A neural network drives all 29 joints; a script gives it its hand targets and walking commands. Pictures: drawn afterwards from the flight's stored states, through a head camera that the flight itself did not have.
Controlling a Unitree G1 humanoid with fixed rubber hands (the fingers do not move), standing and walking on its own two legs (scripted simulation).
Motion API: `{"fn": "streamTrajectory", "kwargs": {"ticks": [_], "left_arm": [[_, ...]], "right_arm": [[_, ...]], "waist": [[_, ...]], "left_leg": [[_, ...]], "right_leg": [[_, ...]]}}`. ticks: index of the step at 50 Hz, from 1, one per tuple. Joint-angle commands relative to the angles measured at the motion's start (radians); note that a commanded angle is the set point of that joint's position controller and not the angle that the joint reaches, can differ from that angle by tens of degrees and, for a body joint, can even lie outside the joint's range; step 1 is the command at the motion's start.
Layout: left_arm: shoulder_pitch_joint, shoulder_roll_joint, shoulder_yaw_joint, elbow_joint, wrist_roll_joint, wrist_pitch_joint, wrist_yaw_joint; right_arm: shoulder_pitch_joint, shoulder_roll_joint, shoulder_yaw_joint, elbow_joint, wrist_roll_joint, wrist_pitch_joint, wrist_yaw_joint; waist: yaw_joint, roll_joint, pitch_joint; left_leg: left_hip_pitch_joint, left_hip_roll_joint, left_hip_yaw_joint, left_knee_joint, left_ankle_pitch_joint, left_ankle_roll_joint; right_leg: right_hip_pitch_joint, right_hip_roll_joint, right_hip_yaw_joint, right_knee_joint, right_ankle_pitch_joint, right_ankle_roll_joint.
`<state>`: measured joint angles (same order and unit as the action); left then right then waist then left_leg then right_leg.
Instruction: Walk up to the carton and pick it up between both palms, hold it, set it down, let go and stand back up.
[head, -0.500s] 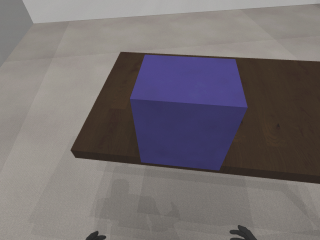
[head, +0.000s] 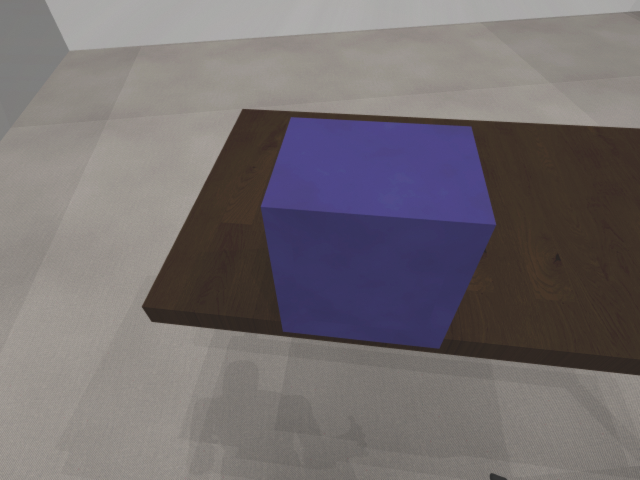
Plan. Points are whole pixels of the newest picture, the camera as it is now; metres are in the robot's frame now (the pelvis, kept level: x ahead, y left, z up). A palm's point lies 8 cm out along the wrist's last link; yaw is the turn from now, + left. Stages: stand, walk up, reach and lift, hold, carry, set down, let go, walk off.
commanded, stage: stand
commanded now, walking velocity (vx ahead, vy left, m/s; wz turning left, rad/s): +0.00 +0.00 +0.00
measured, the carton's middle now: (368, 238) +0.43 -0.06 +0.07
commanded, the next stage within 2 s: none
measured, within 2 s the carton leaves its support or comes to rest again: neither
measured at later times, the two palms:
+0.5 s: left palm out of the picture +0.04 +0.23 -0.13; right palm out of the picture +0.04 -0.22 -0.13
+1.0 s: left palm out of the picture -0.01 +0.20 -0.13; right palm out of the picture -0.01 -0.20 -0.13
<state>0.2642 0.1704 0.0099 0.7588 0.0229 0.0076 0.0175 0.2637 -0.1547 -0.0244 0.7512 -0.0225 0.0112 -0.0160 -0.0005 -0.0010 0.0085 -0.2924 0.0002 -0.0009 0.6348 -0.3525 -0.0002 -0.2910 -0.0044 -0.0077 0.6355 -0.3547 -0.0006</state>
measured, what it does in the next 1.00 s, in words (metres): stands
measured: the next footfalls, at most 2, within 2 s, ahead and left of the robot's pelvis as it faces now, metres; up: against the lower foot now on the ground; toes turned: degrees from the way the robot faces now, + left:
none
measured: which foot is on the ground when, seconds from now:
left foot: down 0.00-1.00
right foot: down 0.00-1.00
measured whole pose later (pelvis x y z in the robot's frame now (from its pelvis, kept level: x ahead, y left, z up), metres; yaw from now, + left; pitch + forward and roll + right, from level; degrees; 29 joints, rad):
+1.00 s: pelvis +0.01 +0.00 +0.02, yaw +0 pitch -3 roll +0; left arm 0.29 0.11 0.02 1.14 0.01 0.00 0.05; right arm 0.29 -0.10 -0.03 1.14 -0.01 0.00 -0.05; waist 0.00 0.00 0.06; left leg -0.13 0.00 0.00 0.45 -0.27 0.00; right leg -0.13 -0.01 -0.01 0.45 -0.28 0.00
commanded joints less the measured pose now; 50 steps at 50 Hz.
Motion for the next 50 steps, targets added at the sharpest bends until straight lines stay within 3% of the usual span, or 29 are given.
{"fn": "streamTrajectory", "kwargs": {"ticks": [1,25,50], "left_arm": [[0.012,0.095,0.029,-0.055,-0.001,-0.021,0.007],[0.065,0.075,0.041,0.194,-0.009,-0.022,0.025],[0.101,0.012,0.019,0.376,-0.010,-0.017,0.033]], "right_arm": [[0.011,-0.102,-0.028,-0.055,0.001,-0.022,-0.007],[0.068,-0.078,-0.042,0.195,0.009,-0.022,-0.026],[0.098,-0.020,-0.013,0.385,0.009,-0.018,-0.035]], "waist": [[0.000,0.004,-0.031],[0.001,0.003,0.033],[0.001,0.003,0.092]], "left_leg": [[0.023,0.050,-0.060,-0.112,0.240,0.044],[0.108,0.067,-0.063,-0.201,0.314,0.042],[0.130,0.072,-0.058,-0.264,0.283,0.029]], "right_leg": [[0.012,-0.048,0.065,-0.118,0.239,-0.044],[0.098,-0.066,0.069,-0.203,0.319,-0.043],[0.122,-0.071,0.063,-0.266,0.287,-0.030]]}}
